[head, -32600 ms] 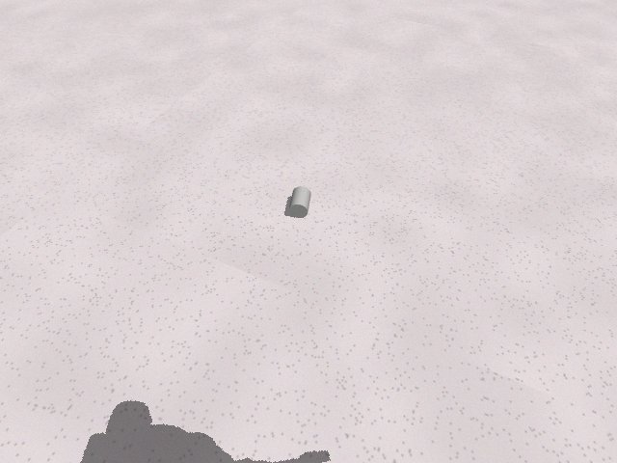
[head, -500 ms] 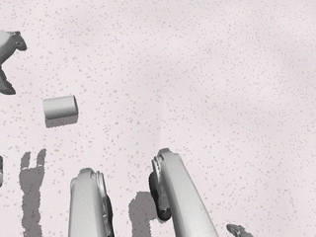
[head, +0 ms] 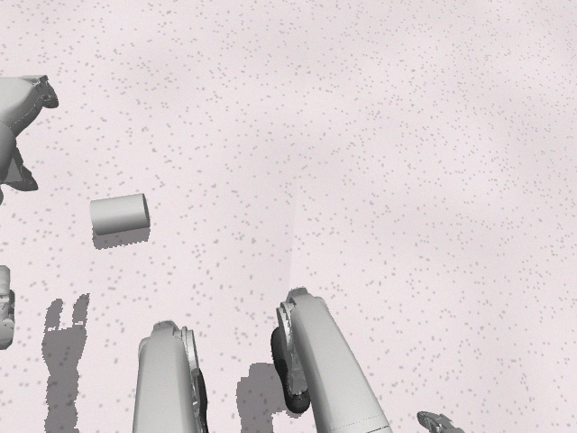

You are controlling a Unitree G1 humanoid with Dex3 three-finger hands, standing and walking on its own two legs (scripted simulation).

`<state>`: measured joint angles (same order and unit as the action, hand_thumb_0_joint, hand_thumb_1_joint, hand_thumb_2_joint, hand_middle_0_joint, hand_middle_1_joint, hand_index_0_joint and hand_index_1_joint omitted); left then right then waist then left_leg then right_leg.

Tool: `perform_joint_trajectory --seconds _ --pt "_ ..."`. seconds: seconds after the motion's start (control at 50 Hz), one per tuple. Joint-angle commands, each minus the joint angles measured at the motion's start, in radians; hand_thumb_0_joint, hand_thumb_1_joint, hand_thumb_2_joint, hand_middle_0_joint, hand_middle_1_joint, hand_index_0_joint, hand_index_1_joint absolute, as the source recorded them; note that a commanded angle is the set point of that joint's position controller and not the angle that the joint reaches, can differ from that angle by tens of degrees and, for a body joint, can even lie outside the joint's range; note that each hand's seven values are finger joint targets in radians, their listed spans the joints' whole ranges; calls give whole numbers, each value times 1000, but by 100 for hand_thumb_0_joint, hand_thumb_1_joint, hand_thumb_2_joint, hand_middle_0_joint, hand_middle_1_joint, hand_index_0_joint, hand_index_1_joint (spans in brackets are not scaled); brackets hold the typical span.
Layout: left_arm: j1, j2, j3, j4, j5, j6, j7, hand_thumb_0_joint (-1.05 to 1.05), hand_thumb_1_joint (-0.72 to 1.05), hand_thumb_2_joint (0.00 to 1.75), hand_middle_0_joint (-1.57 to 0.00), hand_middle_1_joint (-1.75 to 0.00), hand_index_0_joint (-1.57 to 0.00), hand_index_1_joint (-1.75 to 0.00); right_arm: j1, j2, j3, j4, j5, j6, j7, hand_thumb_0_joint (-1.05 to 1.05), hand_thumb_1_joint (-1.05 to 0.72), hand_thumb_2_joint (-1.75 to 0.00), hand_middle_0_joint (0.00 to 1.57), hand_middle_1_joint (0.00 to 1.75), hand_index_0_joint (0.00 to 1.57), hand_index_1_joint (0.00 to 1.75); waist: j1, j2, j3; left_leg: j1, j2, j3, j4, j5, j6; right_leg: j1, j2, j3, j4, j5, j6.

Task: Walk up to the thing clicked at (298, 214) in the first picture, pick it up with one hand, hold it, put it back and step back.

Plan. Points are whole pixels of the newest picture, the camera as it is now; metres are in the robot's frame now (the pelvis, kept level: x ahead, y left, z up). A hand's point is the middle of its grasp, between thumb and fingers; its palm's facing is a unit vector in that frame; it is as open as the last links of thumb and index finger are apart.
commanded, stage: go down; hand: left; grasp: from above
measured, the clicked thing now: (121, 214) +0.58 +0.22 -0.50
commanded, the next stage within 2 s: withdraw in 1.24 s
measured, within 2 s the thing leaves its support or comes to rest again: neither
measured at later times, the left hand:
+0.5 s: hand (13, 133) +0.54 +0.25 -0.04, palm faces -0.44 -0.01 -0.90, open 13.6 cm
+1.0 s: hand (20, 129) +0.55 +0.24 -0.05, palm faces -0.44 -0.01 -0.90, open 13.9 cm
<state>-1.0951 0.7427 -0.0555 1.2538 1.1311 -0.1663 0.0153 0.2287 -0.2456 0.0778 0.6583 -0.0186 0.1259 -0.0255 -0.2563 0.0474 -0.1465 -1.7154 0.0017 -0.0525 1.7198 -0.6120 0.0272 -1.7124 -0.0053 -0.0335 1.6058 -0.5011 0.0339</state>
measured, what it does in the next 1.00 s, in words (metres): stands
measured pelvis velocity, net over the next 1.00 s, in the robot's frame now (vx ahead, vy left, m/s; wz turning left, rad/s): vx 0.01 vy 0.00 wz -0.01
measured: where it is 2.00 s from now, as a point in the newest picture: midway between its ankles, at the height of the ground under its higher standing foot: (246, 405)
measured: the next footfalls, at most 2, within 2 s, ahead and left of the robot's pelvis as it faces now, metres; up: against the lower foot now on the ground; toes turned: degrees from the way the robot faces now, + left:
none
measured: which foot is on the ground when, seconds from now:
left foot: down 0.00-1.00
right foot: down 0.00-1.00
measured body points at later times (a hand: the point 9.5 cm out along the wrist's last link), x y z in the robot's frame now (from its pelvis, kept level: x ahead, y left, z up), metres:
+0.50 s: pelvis +0.01 +0.00 +0.02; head +0.22 +0.04 +0.42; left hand +0.56 +0.25 +0.01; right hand +0.02 -0.26 -0.09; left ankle +0.06 +0.10 -0.51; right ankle +0.11 -0.14 -0.51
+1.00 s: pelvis +0.01 +0.00 +0.02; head +0.22 +0.04 +0.42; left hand +0.56 +0.24 +0.00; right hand +0.02 -0.26 -0.09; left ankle +0.06 +0.10 -0.51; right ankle +0.11 -0.14 -0.51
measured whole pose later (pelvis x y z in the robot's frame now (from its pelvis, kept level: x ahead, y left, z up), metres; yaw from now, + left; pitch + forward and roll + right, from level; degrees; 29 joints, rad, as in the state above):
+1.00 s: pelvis +0.01 +0.00 +0.02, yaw -1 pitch +35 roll -5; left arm -1.09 0.72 -0.05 1.28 1.14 -0.12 0.05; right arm 0.26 -0.23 0.07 0.67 -0.02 0.14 -0.01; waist -0.26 0.05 -0.15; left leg -1.64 0.02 -0.04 1.64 -0.62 0.03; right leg -1.64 0.01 -0.03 1.52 -0.50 0.04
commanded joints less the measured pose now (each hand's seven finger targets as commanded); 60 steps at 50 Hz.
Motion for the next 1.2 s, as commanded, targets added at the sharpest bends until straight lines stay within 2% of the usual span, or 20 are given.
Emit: perform_joint_trajectory --seconds 0.0,0.14,0.28,0.32,0.38,0.42,0.46,0.5,0.54,0.64,0.7,0.74,0.84,0.86,0.96,1.02,1.08,1.12,1.14,1.18 --pt "-420 242 47 -162 -13 11 57 0 -34 80 -29 -76 -27 -78 194 -205 -76 -13 -1 -3 -12 0 -91 -90 20 30 20 30 -9 232 -629 480 7 -4 -264 229 -7 363 29 -38 -165 139 -83" --pt "-423 219 36 -155 -15 21 65 0 -41 84 -25 -80 -22 -83 194 -196 -78 -13 -1 -2 -11 0 -92 -90 20 30 20 30 -16 230 -622 488 9 5 -274 232 -3 381 33 -34 -189 144 -82" --pt "-407 248 48 -164 -9 27 72 0 -43 86 -21 -85 -20 -86 202 -192 -82 -13 4 2 -13 0 -92 -90 20 30 20 30 -1 217 -649 500 5 15 -297 215 -1 444 36 -28 -221 134 -81" --pt "-405 227 41 -168 -17 29 72 0 -44 87 -21 -86 -19 -88 200 -188 -82 -16 3 3 -13 0 -92 -91 20 30 20 30 -4 221 -645 510 7 15 -302 217 -1 443 37 -27 -229 135 -81" --pt "-390 221 40 -166 -19 35 72 0 -44 87 -19 -89 -18 -89 205 -190 -83 -9 5 4 -12 0 -92 -91 20 30 20 30 3 223 -646 557 13 1 -309 277 -5 426 39 -33 -223 166 -85" --pt "-406 200 30 -169 -22 36 74 0 -46 88 -18 -89 -17 -90 214 -189 -80 -4 3 4 -9 0 -92 -91 20 30 20 30 -13 243 -639 565 16 -5 -304 321 -8 417 39 -34 -215 193 -86" --pt "-405 216 39 -171 -16 37 77 0 -46 88 -18 -89 -17 -90 217 -190 -85 -4 4 6 -8 0 -92 -91 20 30 20 30 -1 238 -645 588 18 -12 -317 318 -11 416 39 -35 -220 187 -88" --pt "-393 177 20 -142 -18 39 76 0 -46 88 -17 -90 -16 -90 217 -185 -82 -3 1 7 -4 0 -92 -90 20 30 20 30 -13 241 -617 585 20 -8 -312 336 -9 401 42 -36 -226 191 -88" --pt "-395 178 20 -132 -11 39 80 0 -44 86 -16 -92 -17 -91 224 -190 -82 1 -1 6 -2 0 -92 -90 20 30 20 30 -15 231 -619 582 21 -13 -305 355 -10 397 44 -37 -215 204 -90" --pt "-412 177 20 -127 -6 42 94 0 -46 88 -14 -93 -15 -92 217 -187 -82 -8 0 8 0 0 -91 -90 20 30 20 30 -12 234 -594 557 18 -13 -326 269 -13 395 43 -34 -226 152 -90" --pt "-425 187 27 -125 -2 47 100 0 -48 89 -15 -91 -15 -91 216 -194 -83 -6 -2 5 0 0 -91 -90 20 30 20 30 -15 242 -610 575 22 -24 -313 302 -15 366 43 -36 -207 166 -89" --pt "-440 233 47 -139 11 50 106 0 -49 90 -14 -94 -14 -94 223 -193 -81 -13 -4 8 2 0 -92 -90 20 30 20 30 -8 252 -654 565 15 -3 -301 311 -10 410 44 -29 -212 182 -88" --pt "-417 184 26 -134 -4 56 90 0 -49 90 -13 -96 -13 -95 225 -188 -80 -10 -3 6 3 0 -92 -91 20 30 20 30 -16 247 -633 561 17 -5 -302 308 -9 401 44 -30 -219 180 -86" --pt "-436 228 46 -158 0 55 90 0 -50 90 -12 -96 -13 -95 228 -197 -84 -13 -2 7 2 0 -92 -90 20 30 20 30 -8 254 -667 575 17 -10 -307 308 -12 419 44 -31 -213 180 -87" --pt "-430 236 52 -181 -12 54 76 0 -50 90 -13 -96 -13 -95 233 -183 -78 -18 0 13 2 0 -92 -91 20 30 20 30 -7 224 -674 529 10 13 -305 281 -2 491 43 -19 -240 190 -82" --pt "-381 193 31 -139 -20 53 65 0 -50 90 -12 -99 -13 -97 225 -183 -77 -16 0 9 0 0 -92 -91 20 30 20 30 -13 226 -617 533 16 1 -316 276 -4 449 44 -26 -238 170 -84" --pt "-390 209 37 -146 -22 44 71 0 -49 89 -11 -98 -13 -96 225 -179 -77 -20 3 9 -3 0 -92 -90 20 30 20 30 -11 201 -622 506 13 13 -309 257 0 478 44 -23 -245 167 -82" --pt "-368 172 19 -135 -22 43 76 0 -49 89 -11 -99 -13 -97 222 -173 -72 -17 2 7 -2 0 -92 -90 20 30 20 30 -14 198 -579 484 14 15 -310 247 1 464 43 -23 -245 161 -82" --pt "-376 202 34 -152 -16 41 80 0 -49 89 -11 -98 -13 -96 223 -181 -79 -15 4 6 -4 0 -92 -90 20 30 20 30 -2 210 -608 516 14 11 -315 251 -3 456 42 -24 -244 155 -85" --pt "-380 181 23 -138 -14 40 86 0 -48 89 -12 -98 -14 -96 222 -182 -76 -16 2 5 -3 0 -92 -90 20 30 20 30 -13 230 -599 529 16 4 -310 273 -6 428 45 -27 -233 163 -87"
